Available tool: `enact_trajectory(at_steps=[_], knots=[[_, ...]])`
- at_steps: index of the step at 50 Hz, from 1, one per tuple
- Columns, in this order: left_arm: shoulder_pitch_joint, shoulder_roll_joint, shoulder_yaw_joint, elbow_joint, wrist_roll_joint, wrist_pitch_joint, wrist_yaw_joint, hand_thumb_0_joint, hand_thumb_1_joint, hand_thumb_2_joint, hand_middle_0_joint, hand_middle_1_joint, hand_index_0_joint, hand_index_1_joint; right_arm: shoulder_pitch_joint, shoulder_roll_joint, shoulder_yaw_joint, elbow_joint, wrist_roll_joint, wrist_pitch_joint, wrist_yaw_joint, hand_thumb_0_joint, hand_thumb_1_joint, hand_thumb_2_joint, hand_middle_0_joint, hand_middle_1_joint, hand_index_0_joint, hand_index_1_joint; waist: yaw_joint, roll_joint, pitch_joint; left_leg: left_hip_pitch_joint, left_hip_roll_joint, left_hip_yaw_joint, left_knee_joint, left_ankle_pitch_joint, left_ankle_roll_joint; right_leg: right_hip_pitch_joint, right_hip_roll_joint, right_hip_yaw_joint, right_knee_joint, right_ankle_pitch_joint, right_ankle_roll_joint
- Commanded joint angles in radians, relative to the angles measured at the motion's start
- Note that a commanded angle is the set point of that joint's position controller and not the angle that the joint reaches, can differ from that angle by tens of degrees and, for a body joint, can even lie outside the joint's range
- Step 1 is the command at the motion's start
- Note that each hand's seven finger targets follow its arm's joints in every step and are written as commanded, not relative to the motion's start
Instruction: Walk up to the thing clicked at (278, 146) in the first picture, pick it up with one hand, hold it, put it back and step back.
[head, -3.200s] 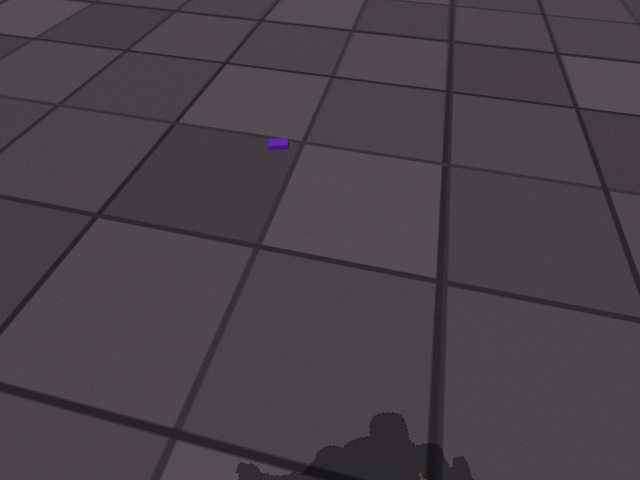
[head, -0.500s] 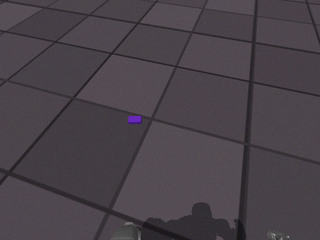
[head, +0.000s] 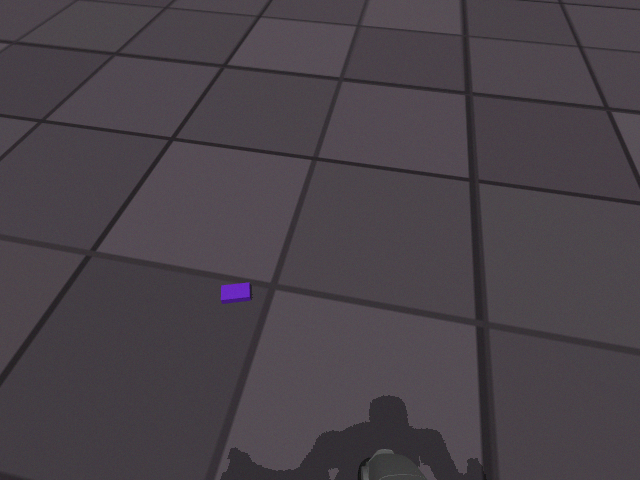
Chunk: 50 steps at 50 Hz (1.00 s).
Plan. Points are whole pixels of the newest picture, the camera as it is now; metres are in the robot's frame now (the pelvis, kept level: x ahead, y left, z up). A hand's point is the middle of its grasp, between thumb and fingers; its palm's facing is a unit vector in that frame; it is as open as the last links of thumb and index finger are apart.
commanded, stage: walk up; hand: left
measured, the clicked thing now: (235, 293) +0.83 +0.25 -0.75
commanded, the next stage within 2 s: none
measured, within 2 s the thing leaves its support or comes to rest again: neither
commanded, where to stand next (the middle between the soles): +0.45 +0.03 m, yaw +0 degrees
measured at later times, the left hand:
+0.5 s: hand (100, 460) +0.19 +0.30 -0.14, palm faces +0.03 -0.93 -0.38, open 7.4 cm
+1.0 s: hand (136, 322) +0.40 +0.29 -0.13, palm faces -0.06 -0.91 -0.42, open 7.4 cm
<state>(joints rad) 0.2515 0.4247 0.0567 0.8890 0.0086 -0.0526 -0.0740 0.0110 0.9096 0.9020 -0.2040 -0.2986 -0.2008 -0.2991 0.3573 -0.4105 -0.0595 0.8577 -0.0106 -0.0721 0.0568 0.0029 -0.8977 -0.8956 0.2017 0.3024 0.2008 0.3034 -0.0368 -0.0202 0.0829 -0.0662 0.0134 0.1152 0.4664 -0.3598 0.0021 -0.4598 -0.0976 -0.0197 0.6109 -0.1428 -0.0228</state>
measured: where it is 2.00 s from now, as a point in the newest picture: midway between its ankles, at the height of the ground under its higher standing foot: (302, 405)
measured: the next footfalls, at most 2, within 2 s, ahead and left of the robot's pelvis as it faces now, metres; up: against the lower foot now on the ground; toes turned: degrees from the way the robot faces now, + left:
right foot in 0.04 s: +0.17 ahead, -0.13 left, +0.00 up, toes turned -4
left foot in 0.50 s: +0.31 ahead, +0.15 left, +0.00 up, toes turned +6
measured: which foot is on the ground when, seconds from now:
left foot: down 0.00-0.06, up 0.08-0.48, down 0.50-1.00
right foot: up 0.00-0.02, down 0.04-0.54, up 0.56-0.96, down 0.98-1.00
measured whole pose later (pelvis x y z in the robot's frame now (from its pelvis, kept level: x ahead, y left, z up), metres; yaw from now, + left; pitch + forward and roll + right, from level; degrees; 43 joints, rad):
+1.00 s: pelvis +0.32 +0.01 -0.01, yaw -1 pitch -3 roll +1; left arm 0.26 0.39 0.05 0.91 0.02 -0.07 -0.05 0.01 0.91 0.90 -0.20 -0.30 -0.20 -0.30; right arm 0.35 -0.43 -0.06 0.85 -0.01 -0.04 0.04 0.00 -0.90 -0.90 0.20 0.30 0.20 0.30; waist -0.03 0.05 0.10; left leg -0.15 0.05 0.10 0.65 -0.42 0.02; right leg -0.38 -0.04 -0.05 0.59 -0.15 -0.02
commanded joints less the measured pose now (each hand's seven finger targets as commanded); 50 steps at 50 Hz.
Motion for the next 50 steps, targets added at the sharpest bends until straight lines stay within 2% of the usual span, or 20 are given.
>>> enact_trajectory(at_steps=[1, 2, 3, 5, 8, 10, 16, 20, 24, 25, 26, 27, 28, 32, 38, 41, 47, 48, 49, 50], knots=[[0.139, 0.196, 0.071, -0.021, 0.0, -0.045, 0.027, 0.0, 0.9, 0.9, -0.2, -0.3, -0.2, -0.3, -0.047, -0.209, -0.057, -0.113, 0.013, -0.015, -0.024, 0.0, -0.9, -0.9, 0.2, 0.3, 0.2, 0.3, 0.1, -0.003, -0.142, -0.164, 0.156, -0.086, 0.188, 0.353, 0.13, 0.403, 0.066, -0.041, -0.136, 0.014, -0.031], [0.218, 0.25, 0.094, -0.005, 0.007, -0.054, 0.039, 0.0, 0.9, 0.9, -0.2, -0.3, -0.2, -0.3, 0.014, -0.15, -0.036, -0.114, 0.015, -0.016, -0.022, 0.0, -0.9, -0.9, 0.2, 0.3, 0.2, 0.3, 0.126, -0.174, -0.211, -0.275, 0.079, -0.028, 0.421, 0.192, 0.096, 0.539, -0.043, 0.106, -0.206, -0.102, -0.054], [0.228, 0.329, 0.109, -0.032, 0.005, -0.06, 0.049, 0.0, 0.9, 0.9, -0.2, -0.3, -0.2, -0.3, 0.065, -0.113, -0.016, -0.119, 0.012, -0.009, -0.019, 0.0, -0.9, -0.9, 0.2, 0.3, 0.2, 0.3, 0.112, -0.291, -0.211, -0.491, -0.041, -0.04, 0.59, -0.161, 0.055, 0.624, -0.277, 0.527, -0.302, -0.255, -0.118], [0.159, 0.329, 0.099, -0.055, -0.015, -0.051, 0.052, 0.0, 0.9, 0.9, -0.2, -0.3, -0.2, -0.3, 0.005, -0.248, -0.048, -0.079, 0.007, 0.006, -0.035, 0.0, -0.9, -0.9, 0.2, 0.3, 0.2, 0.3, 0.119, -0.154, -0.133, -0.576, 0.024, -0.142, 0.714, -0.153, 0.044, 0.531, -0.349, 0.662, -0.359, -0.326, -0.256], [0.071, 0.248, 0.071, -0.072, -0.021, -0.056, 0.06, 0.0, 0.9, 0.9, -0.2, -0.3, -0.2, -0.3, 0.018, -0.205, -0.042, -0.037, 0.023, 0.015, -0.024, 0.0, -0.9, -0.9, 0.2, 0.3, 0.2, 0.3, 0.062, -0.12, -0.042, -0.497, 0.059, -0.207, 0.645, -0.009, 0.043, 0.35, -0.188, 0.298, -0.343, -0.081, -0.141], [0.047, 0.232, 0.063, -0.081, -0.015, -0.06, 0.057, 0.0, 0.9, 0.9, -0.2, -0.3, -0.2, -0.3, 0.049, -0.194, -0.043, -0.021, 0.012, 0.023, -0.012, 0.0, -0.9, -0.9, 0.2, 0.3, 0.2, 0.3, 0.04, -0.146, -0.028, -0.431, 0.055, -0.174, 0.595, 0.043, 0.031, 0.256, -0.143, 0.189, -0.357, -0.054, -0.156], [0.047, 0.257, 0.078, -0.116, 0.001, -0.063, 0.048, 0.0, 0.9, 0.9, -0.2, -0.3, -0.2, -0.3, -0.067, -0.194, -0.059, -0.047, -0.009, 0.027, 0.017, 0.0, -0.9, -0.9, 0.2, 0.3, 0.2, 0.3, 0.067, -0.131, 0.024, -0.46, 0.086, -0.127, 0.335, 0.104, -0.015, 0.215, -0.167, 0.144, -0.424, -0.314, -0.197], [0.077, 0.269, 0.076, -0.11, 0.001, -0.059, 0.045, 0.0, 0.9, 0.9, -0.2, -0.3, -0.2, -0.3, -0.119, -0.173, -0.057, -0.062, -0.013, 0.003, 0.022, 0.0, -0.9, -0.9, 0.2, 0.3, 0.2, 0.3, 0.084, -0.116, -0.012, -0.361, 0.081, -0.098, 0.163, 0.163, -0.005, 0.242, -0.166, 0.111, -0.332, -0.207, -0.184], [0.04, 0.242, 0.056, -0.12, -0.001, -0.044, 0.044, 0.0, 0.9, 0.9, -0.2, -0.3, -0.2, -0.3, -0.007, -0.197, -0.073, -0.021, -0.016, -0.012, 0.01, 0.0, -0.9, -0.9, 0.2, 0.3, 0.2, 0.3, -0.006, -0.029, -0.067, -0.08, 0.019, -0.033, 0.072, 0.143, 0.022, 0.105, -0.12, 0.05, -0.132, -0.189, -0.14], [0.072, 0.199, 0.039, -0.122, 0.006, -0.041, 0.043, 0.0, 0.9, 0.9, -0.2, -0.3, -0.2, -0.3, 0.08, -0.238, -0.088, 0.008, -0.017, -0.017, -0.001, 0.0, -0.9, -0.9, 0.2, 0.3, 0.2, 0.3, -0.046, 0.101, -0.125, 0.072, 0.024, -0.086, 0.04, 0.053, 0.043, 0.034, -0.074, 0.012, 0.066, -0.119, -0.111], [0.113, 0.122, 0.017, -0.127, -0.004, -0.039, 0.041, 0.0, 0.9, 0.9, -0.2, -0.3, -0.2, -0.3, 0.143, -0.314, -0.108, 0.005, -0.028, -0.023, -0.014, 0.0, -0.9, -0.9, 0.2, 0.3, 0.2, 0.3, -0.063, 0.335, -0.15, 0.149, 0.219, -0.414, -0.118, -0.177, 0.112, -0.106, 0.038, -0.076, 0.378, -0.181, -0.047], [0.134, 0.127, 0.017, -0.113, -0.009, -0.029, 0.048, 0.0, 0.9, 0.9, -0.2, -0.3, -0.2, -0.3, 0.106, -0.352, -0.109, -0.033, -0.019, -0.027, -0.022, 0.0, -0.9, -0.9, 0.2, 0.3, 0.2, 0.3, -0.038, 0.304, -0.105, 0.134, 0.384, -0.747, -0.246, -0.237, 0.184, -0.252, 0.143, -0.014, 0.491, -0.362, -0.022], [0.108, 0.228, 0.042, -0.093, -0.001, -0.019, 0.063, 0.0, 0.9, 0.9, -0.2, -0.3, -0.2, -0.3, 0.078, -0.363, -0.112, -0.036, 0.008, -0.022, -0.017, 0.0, -0.9, -0.9, 0.2, 0.3, 0.2, 0.3, -0.037, 0.226, -0.06, 0.064, 0.43, -0.782, -0.236, -0.239, 0.261, -0.243, 0.071, 0.069, 0.552, -0.401, -0.033], [0.142, 0.212, 0.038, -0.037, -0.019, -0.017, 0.049, 0.0, 0.9, 0.9, -0.2, -0.3, -0.2, -0.3, -0.012, -0.241, -0.065, -0.061, 0.012, -0.032, -0.03, 0.0, -0.9, -0.9, 0.2, 0.3, 0.2, 0.3, 0.028, 0.149, -0.002, -0.081, 0.247, -0.321, -0.184, 0.24, 0.144, -0.113, 0.014, 0.12, 0.447, -0.199, -0.021], [0.07, 0.178, 0.036, -0.062, -0.007, -0.007, 0.027, 0.0, 0.9, 0.9, -0.2, -0.3, -0.2, -0.3, -0.017, -0.257, -0.073, -0.087, 0.005, -0.031, -0.031, 0.0, -0.9, -0.9, 0.2, 0.3, 0.2, 0.3, 0.013, 0.192, 0.015, -0.093, 0.25, -0.231, -0.235, 0.155, 0.225, -0.099, -0.008, 0.04, 0.25, -0.109, 0.027], [0.004, 0.172, 0.04, -0.072, 0.001, -0.009, 0.017, 0.0, 0.9, 0.9, -0.2, -0.3, -0.2, -0.3, -0.01, -0.264, -0.077, -0.091, 0.002, -0.023, -0.026, 0.0, -0.9, -0.9, 0.2, 0.3, 0.2, 0.3, -0.005, 0.169, 0.044, -0.137, 0.232, -0.206, -0.245, 0.049, 0.218, -0.058, -0.008, 0.002, 0.136, -0.069, 0.023], [0.084, 0.14, 0.04, -0.028, 0.005, -0.037, 0.038, 0.0, 0.9, 0.9, -0.2, -0.3, -0.2, -0.3, -0.049, -0.227, -0.059, -0.111, 0.01, 0.003, -0.031, 0.0, -0.9, -0.9, 0.2, 0.3, 0.2, 0.3, 0.063, 0.071, -0.05, -0.175, 0.201, -0.138, 0.032, 0.321, 0.164, 0.242, 0.07, -0.051, -0.103, 0.021, -0.004], [0.147, 0.178, 0.055, -0.011, 0.007, -0.046, 0.049, 0.0, 0.9, 0.9, -0.2, -0.3, -0.2, -0.3, -0.024, -0.181, -0.04, -0.112, 0.015, 0.005, -0.032, 0.0, -0.9, -0.9, 0.2, 0.3, 0.2, 0.3, 0.091, -0.026, -0.118, -0.179, 0.146, -0.092, 0.203, 0.361, 0.128, 0.373, 0.068, -0.02, -0.171, 0.018, -0.021], [0.201, 0.246, 0.078, -0.009, 0.014, -0.055, 0.062, 0.0, 0.9, 0.9, -0.2, -0.3, -0.2, -0.3, 0.034, -0.121, -0.017, -0.117, 0.021, 0.001, -0.033, 0.0, -0.9, -0.9, 0.2, 0.3, 0.2, 0.3, 0.106, -0.206, -0.193, -0.279, 0.071, -0.043, 0.424, 0.206, 0.084, 0.489, -0.079, 0.185, -0.225, 0.007, -0.061], [0.181, 0.299, 0.083, -0.042, 0.01, -0.056, 0.069, 0.0, 0.9, 0.9, -0.2, -0.3, -0.2, -0.3, 0.057, -0.096, -0.002, -0.119, 0.016, 0.008, -0.033, 0.0, -0.9, -0.9, 0.2, 0.3, 0.2, 0.3, 0.088, -0.285, -0.189, -0.476, -0.036, -0.06, 0.547, -0.176, 0.042, 0.564, -0.285, 0.533, -0.292, -0.035, -0.145]])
